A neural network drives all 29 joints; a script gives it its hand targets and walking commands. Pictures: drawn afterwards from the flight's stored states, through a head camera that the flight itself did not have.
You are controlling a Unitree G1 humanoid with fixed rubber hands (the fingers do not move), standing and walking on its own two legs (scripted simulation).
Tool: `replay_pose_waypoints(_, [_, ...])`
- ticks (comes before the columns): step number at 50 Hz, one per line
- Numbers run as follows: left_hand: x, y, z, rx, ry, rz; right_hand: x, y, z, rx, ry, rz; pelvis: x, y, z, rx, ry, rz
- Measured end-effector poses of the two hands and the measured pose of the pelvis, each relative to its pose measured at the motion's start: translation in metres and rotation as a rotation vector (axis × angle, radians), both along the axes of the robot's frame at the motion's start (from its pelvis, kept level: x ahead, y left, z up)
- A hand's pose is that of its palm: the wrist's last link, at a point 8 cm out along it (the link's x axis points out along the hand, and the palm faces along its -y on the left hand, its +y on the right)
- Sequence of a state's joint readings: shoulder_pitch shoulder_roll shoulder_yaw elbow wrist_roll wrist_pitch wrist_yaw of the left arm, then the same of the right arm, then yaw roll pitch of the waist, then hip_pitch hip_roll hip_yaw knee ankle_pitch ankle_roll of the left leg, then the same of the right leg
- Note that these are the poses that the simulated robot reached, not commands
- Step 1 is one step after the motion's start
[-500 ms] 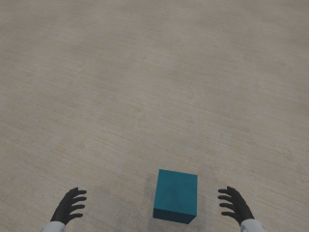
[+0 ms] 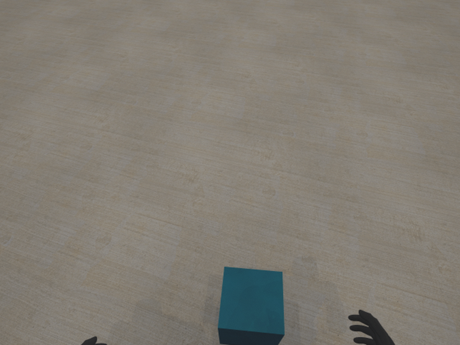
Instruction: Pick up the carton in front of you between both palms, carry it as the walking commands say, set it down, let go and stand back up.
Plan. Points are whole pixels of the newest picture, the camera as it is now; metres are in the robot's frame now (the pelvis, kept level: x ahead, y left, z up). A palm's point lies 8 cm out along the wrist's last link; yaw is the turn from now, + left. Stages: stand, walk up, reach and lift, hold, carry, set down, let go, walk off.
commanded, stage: stand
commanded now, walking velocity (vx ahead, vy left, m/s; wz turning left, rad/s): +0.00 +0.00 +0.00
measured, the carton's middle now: (250, 308) +0.36 -0.08 -0.64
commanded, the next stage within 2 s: none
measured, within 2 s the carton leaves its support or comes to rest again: neither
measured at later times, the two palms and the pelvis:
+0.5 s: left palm out of the picture +0.12 +0.24 -0.12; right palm out of the picture +0.06 -0.28 -0.12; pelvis +0.02 -0.01 -0.01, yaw -4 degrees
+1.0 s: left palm out of the picture +0.09 +0.24 -0.12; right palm out of the picture -0.01 -0.27 -0.13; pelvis +0.01 +0.00 -0.01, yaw -7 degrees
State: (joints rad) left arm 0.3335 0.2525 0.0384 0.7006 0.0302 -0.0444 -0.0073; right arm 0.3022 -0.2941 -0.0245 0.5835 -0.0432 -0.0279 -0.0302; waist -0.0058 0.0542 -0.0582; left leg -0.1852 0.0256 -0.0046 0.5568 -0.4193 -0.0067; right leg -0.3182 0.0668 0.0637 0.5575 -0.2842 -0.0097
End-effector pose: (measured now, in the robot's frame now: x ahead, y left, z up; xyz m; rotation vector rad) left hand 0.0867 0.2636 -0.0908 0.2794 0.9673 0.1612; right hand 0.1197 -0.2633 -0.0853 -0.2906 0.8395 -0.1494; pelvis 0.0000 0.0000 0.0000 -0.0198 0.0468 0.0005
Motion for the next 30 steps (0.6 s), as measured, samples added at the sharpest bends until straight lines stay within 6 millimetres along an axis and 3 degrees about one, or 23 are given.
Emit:
replay_pose_waypoints(7, [0.012, -0.012, -0.016, -0.013, 0.046, -0.025, -0.021, -0.012, -0.016, -0.007, 0.079, -0.066, 0.015, -0.005, -0.007, 0.005, 0.021, -0.027])
replay_pose_waypoints(17, [0.038, -0.028, -0.027, -0.031, 0.049, -0.059, -0.042, -0.013, -0.030, 0.002, 0.155, -0.130, 0.026, -0.010, -0.013, 0.012, 0.022, -0.057])
replay_pose_waypoints(30, [0.031, -0.024, -0.029, -0.005, 0.099, -0.066, -0.075, -0.015, -0.038, 0.005, 0.245, -0.178, 0.021, -0.009, -0.013, 0.022, 0.005, -0.088])
